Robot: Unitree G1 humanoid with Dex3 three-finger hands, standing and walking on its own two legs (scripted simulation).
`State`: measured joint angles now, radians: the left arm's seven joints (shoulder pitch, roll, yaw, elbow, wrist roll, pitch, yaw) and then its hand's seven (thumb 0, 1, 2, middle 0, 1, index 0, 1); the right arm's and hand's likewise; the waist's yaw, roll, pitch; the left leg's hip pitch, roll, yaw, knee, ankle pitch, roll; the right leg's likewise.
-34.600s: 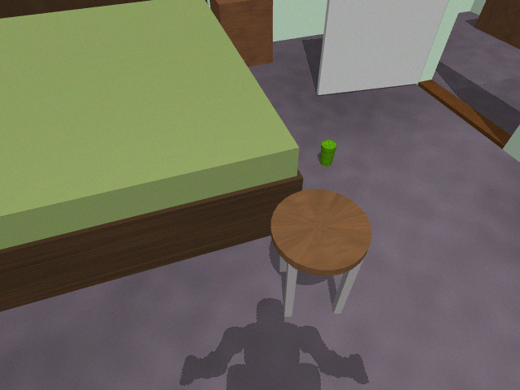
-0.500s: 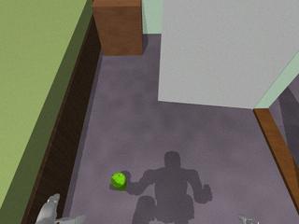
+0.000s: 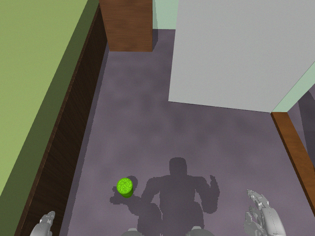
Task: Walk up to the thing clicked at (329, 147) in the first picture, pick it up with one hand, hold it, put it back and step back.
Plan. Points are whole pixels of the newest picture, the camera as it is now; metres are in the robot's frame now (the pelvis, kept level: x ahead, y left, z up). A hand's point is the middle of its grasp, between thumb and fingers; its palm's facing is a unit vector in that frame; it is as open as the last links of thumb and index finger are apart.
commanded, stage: go down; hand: left
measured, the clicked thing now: (126, 189) +0.41 +0.18 -0.65
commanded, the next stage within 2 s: none
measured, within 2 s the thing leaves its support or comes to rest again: neither
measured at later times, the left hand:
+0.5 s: hand (63, 229) +0.18 +0.29 -0.18, palm faces +0.13 -0.95 -0.28, open 17.2 cm
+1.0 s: hand (64, 199) +0.28 +0.35 -0.27, palm faces +0.15 -0.98 -0.15, open 17.1 cm
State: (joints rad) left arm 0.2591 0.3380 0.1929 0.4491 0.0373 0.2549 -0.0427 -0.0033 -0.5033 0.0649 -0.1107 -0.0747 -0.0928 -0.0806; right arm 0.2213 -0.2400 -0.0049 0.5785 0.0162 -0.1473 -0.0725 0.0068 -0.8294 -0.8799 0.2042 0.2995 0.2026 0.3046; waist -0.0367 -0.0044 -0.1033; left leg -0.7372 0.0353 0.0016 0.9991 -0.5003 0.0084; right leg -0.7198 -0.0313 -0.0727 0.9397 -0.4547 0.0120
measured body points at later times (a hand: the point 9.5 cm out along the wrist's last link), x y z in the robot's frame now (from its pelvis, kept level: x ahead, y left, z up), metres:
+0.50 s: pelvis -0.03 -0.01 -0.07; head +0.09 +0.02 +0.36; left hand +0.17 +0.34 -0.16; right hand +0.14 -0.27 -0.15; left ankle -0.01 +0.11 -0.68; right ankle +0.00 -0.13 -0.68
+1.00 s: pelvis -0.08 -0.01 -0.22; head +0.11 +0.04 +0.18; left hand +0.27 +0.40 -0.26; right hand +0.07 -0.28 -0.33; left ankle -0.01 +0.11 -0.68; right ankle +0.00 -0.13 -0.68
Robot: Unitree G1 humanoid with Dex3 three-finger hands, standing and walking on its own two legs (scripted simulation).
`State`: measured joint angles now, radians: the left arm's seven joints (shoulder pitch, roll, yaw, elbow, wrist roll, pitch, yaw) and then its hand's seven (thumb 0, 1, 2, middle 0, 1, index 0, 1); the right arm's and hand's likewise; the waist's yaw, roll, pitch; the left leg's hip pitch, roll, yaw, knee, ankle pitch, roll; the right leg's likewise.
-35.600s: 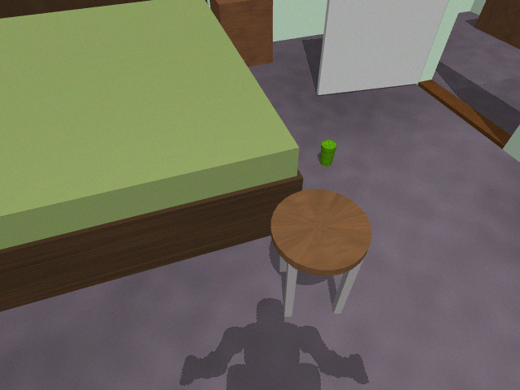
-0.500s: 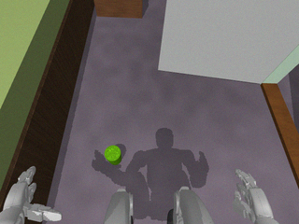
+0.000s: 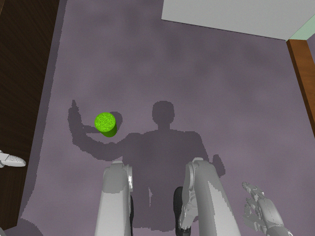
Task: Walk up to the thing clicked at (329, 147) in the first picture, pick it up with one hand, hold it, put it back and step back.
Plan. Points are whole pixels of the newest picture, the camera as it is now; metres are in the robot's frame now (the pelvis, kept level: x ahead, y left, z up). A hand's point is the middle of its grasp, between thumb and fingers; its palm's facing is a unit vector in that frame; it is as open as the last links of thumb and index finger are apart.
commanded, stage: go down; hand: left
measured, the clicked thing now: (107, 126) +0.48 +0.21 -0.42
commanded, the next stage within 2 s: approach in 1.20 s
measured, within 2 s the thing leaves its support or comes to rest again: neither
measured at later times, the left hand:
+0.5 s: hand (11, 124) +0.39 +0.38 -0.09, palm faces +0.16 -0.98 -0.09, open 17.5 cm
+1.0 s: hand (11, 119) +0.40 +0.40 -0.10, palm faces +0.14 -0.99 -0.05, open 17.7 cm
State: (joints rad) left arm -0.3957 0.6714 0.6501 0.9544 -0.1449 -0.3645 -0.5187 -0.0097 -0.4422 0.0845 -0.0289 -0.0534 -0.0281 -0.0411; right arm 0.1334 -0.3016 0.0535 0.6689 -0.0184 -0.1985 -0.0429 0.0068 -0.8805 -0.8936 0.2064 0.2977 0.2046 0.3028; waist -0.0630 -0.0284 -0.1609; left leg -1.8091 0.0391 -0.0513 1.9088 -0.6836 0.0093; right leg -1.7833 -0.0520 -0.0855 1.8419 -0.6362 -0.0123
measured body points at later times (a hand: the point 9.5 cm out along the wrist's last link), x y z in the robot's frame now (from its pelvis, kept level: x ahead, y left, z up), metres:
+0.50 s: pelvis -0.02 +0.00 -0.07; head +0.20 +0.06 +0.32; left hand +0.37 +0.44 -0.08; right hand +0.12 -0.28 -0.18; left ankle +0.07 +0.12 -0.46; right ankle +0.09 -0.12 -0.46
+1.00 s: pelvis -0.02 +0.01 -0.11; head +0.19 +0.08 +0.28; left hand +0.39 +0.45 -0.09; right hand +0.11 -0.28 -0.20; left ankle +0.07 +0.12 -0.46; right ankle +0.09 -0.12 -0.46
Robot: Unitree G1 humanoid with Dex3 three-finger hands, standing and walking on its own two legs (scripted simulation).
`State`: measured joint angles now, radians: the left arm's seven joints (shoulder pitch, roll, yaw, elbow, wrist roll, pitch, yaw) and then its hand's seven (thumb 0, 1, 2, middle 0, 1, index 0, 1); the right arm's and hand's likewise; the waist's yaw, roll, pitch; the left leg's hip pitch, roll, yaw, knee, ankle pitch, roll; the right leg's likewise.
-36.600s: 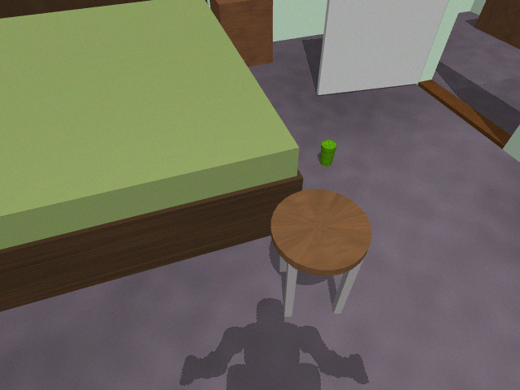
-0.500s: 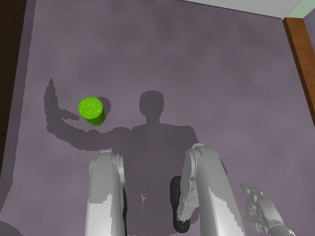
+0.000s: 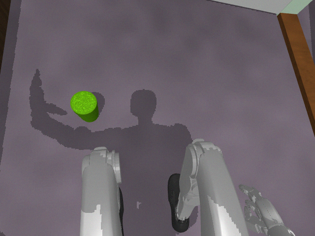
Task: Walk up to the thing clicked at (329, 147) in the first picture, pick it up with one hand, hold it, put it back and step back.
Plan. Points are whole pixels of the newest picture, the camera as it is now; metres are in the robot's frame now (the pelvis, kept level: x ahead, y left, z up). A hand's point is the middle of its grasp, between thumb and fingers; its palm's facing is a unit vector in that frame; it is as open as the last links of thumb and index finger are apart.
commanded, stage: go down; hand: left
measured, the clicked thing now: (87, 109) +0.50 +0.22 -0.32
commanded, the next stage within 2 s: approach in 0.20 s
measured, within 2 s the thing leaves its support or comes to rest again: neither
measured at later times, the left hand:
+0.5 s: hand out of the picture +0.42 +0.42 -0.02, palm faces +0.22 -0.98 -0.02, open 17.7 cm
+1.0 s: hand (51, 114) +0.45 +0.31 -0.23, palm faces +0.14 -0.99 +0.04, open 17.6 cm
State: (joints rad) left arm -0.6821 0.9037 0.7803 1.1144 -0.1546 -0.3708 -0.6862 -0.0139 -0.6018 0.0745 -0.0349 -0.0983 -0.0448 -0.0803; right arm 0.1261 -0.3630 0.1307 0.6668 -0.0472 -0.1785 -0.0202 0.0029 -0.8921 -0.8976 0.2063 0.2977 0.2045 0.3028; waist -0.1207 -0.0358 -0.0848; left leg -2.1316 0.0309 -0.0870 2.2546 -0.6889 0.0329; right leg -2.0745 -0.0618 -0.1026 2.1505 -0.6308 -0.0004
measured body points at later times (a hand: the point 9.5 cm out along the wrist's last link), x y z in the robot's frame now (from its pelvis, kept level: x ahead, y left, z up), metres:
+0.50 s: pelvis +0.00 +0.00 -0.02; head +0.22 +0.09 +0.36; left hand +0.40 +0.47 -0.01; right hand +0.14 -0.28 -0.10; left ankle +0.08 +0.11 -0.35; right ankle +0.11 -0.13 -0.35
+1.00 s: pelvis -0.01 +0.01 -0.08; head +0.25 +0.15 +0.26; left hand +0.43 +0.37 -0.23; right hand +0.13 -0.26 -0.13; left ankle +0.08 +0.11 -0.35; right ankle +0.11 -0.13 -0.35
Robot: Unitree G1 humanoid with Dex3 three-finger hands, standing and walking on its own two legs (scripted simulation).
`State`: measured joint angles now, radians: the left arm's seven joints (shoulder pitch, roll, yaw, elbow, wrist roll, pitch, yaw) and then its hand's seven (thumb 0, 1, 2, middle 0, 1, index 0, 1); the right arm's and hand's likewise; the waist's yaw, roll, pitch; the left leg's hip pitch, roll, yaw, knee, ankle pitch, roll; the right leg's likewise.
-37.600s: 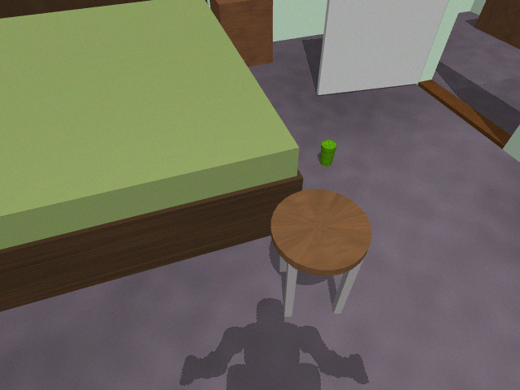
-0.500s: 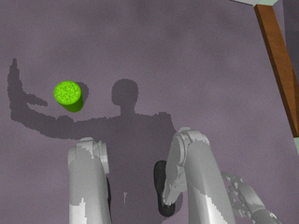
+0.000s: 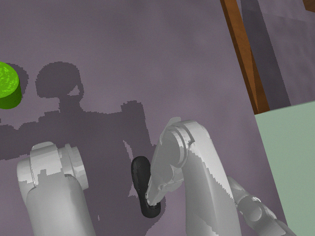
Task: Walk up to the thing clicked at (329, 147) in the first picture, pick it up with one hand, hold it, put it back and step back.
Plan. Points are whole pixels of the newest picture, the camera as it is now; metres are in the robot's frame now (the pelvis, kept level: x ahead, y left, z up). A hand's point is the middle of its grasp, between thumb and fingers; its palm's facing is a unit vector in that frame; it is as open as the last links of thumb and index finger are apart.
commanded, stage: close in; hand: left
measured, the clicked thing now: (1, 89) +0.47 +0.27 -0.24
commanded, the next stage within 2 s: rest palm in 0.58 s
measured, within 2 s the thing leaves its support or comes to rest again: leaves its support in 1.90 s
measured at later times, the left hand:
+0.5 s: hand out of the picture +0.44 +0.29 -0.20, palm faces +0.27 -0.96 +0.01, open 17.4 cm
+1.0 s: hand out of the picture +0.45 +0.28 -0.21, palm faces +0.32 -0.95 +0.01, open 14.2 cm
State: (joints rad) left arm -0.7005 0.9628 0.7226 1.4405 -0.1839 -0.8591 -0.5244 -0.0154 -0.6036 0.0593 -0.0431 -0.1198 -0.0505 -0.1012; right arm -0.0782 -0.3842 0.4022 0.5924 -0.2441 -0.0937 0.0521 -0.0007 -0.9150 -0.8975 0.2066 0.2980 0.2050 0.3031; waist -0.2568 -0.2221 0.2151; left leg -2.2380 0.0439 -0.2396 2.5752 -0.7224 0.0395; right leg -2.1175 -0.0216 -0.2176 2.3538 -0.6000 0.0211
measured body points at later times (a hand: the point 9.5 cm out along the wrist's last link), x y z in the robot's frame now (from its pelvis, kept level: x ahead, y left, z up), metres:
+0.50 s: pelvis -0.02 +0.01 -0.02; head +0.23 +0.20 +0.31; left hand +0.42 +0.34 -0.19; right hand +0.13 -0.24 -0.04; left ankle +0.08 +0.11 -0.27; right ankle +0.14 -0.12 -0.27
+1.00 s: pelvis -0.01 +0.01 -0.01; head +0.24 +0.20 +0.30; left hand +0.43 +0.33 -0.20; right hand +0.14 -0.24 -0.04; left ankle +0.08 +0.11 -0.27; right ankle +0.14 -0.12 -0.27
